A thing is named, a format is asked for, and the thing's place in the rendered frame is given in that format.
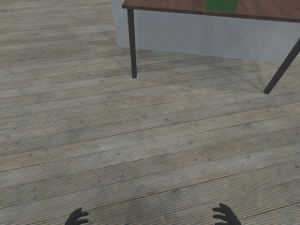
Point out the carton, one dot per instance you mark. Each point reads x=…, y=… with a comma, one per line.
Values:
x=229, y=6

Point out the left robot hand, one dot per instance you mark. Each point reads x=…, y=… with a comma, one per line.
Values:
x=75, y=215

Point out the table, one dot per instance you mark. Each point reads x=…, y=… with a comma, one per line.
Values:
x=268, y=10

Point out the right robot hand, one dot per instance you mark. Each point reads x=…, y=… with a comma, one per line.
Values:
x=229, y=217

